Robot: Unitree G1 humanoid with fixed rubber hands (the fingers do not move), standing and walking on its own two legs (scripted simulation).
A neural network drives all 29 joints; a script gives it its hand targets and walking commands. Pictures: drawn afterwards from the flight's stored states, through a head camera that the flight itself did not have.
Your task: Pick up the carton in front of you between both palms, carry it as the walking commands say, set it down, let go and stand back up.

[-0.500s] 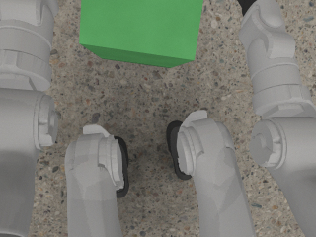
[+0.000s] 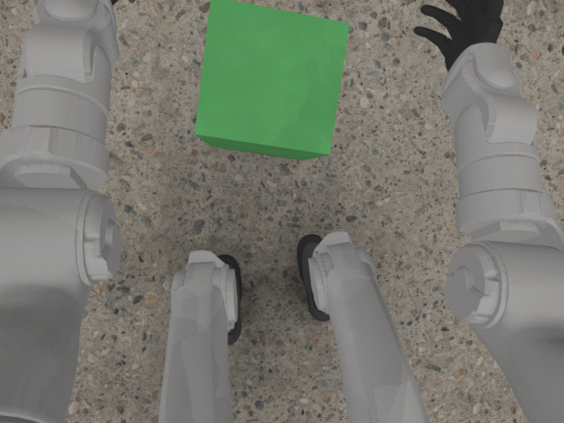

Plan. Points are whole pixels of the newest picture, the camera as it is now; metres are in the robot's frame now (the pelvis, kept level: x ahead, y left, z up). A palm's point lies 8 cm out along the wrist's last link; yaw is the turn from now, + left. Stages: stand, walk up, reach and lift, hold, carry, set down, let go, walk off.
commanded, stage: set down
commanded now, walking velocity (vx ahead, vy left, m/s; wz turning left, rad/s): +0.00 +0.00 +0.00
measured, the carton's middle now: (267, 96) +0.53 -0.03 -0.40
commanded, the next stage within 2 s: let go in 0.30 s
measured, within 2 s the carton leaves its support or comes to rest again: neither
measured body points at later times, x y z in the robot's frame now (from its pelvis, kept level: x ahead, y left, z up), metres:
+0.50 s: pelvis +0.01 -0.01 +0.14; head +0.32 +0.00 +0.46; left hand +0.56 +0.18 +0.02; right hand +0.49 -0.23 +0.03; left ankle +0.07 +0.10 -0.49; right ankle +0.10 -0.12 -0.49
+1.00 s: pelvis +0.09 -0.02 +0.23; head +0.24 +0.00 +0.65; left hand +0.39 +0.20 +0.12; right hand +0.34 -0.25 +0.14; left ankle +0.07 +0.10 -0.49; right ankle +0.10 -0.12 -0.49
